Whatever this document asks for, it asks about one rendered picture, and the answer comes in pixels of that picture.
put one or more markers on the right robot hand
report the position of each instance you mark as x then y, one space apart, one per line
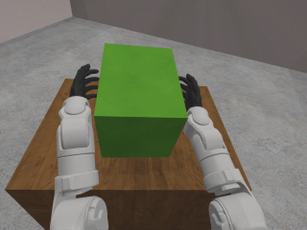
193 94

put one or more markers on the robot right forearm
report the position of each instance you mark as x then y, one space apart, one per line
220 175

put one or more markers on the pedestal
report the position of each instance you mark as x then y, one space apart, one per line
140 193

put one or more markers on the robot right upper arm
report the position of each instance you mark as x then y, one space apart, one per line
236 212

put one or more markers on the robot left forearm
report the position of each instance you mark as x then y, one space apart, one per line
77 172

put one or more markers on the carton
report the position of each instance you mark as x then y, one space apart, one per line
139 110

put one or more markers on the left robot hand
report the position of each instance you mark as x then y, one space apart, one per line
79 87

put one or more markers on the robot left upper arm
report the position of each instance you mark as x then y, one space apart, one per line
82 213

